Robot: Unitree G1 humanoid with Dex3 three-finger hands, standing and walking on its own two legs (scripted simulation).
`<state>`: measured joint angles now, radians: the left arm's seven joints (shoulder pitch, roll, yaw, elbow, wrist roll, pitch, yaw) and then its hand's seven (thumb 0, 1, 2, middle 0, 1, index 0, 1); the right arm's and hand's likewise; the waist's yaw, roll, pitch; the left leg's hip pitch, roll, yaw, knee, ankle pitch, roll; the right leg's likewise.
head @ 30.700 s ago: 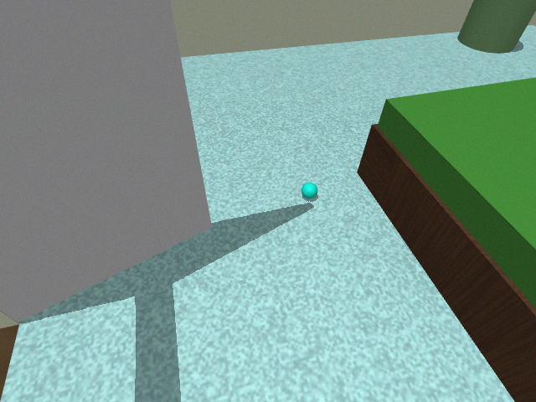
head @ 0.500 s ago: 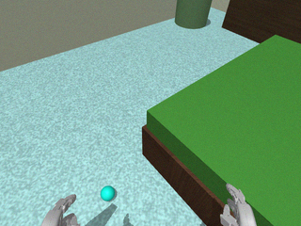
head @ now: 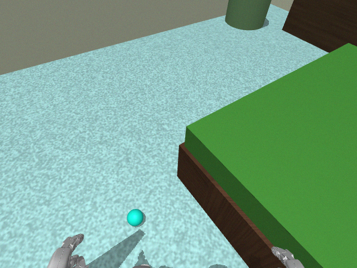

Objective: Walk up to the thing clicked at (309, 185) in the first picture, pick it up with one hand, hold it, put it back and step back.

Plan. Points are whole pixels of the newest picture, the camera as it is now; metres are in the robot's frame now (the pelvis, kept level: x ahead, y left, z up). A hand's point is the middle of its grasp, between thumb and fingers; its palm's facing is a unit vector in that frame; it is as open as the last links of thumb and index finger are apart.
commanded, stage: stand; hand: left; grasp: from above
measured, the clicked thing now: (135, 217) +0.46 +0.22 -0.69
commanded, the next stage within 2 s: none
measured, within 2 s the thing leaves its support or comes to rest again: neither
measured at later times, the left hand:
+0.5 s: hand out of the picture +0.03 +0.25 -0.13, palm faces +0.04 -0.95 -0.32, open 7.4 cm
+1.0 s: hand out of the picture +0.04 +0.24 -0.12, palm faces +0.04 -0.94 -0.34, open 7.4 cm
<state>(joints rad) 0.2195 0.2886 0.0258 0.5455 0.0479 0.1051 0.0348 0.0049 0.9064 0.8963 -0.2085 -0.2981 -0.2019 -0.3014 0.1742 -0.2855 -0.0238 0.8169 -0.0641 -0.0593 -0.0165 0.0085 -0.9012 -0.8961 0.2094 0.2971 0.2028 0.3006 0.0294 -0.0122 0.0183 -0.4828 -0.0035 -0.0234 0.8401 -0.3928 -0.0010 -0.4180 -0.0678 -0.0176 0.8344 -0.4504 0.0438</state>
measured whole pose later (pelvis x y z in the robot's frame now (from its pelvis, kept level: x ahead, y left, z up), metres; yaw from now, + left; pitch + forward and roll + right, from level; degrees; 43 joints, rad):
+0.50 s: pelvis +0.00 +0.01 +0.04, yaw +1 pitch -4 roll -1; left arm 0.21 0.29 0.03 1.08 0.04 0.02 0.03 0.00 0.91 0.90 -0.21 -0.30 -0.20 -0.30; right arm 0.16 -0.27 -0.04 1.08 -0.03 0.00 -0.02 0.00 -0.90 -0.90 0.21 0.30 0.20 0.30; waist 0.02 0.00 0.06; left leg -0.18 -0.01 -0.03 0.47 -0.22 0.01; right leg -0.10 -0.08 -0.04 0.42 -0.25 0.06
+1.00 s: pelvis +0.00 -0.01 +0.04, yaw +1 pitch -4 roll +0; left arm 0.16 0.31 0.03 1.14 0.03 0.01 0.02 0.00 0.91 0.90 -0.21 -0.30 -0.20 -0.30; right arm 0.15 -0.31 -0.03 1.13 -0.02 0.00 -0.01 0.00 -0.91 -0.90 0.21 0.30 0.20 0.30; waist 0.01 0.01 0.06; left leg -0.15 0.00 -0.04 0.39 -0.17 -0.01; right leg -0.07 -0.06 -0.05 0.36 -0.22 0.04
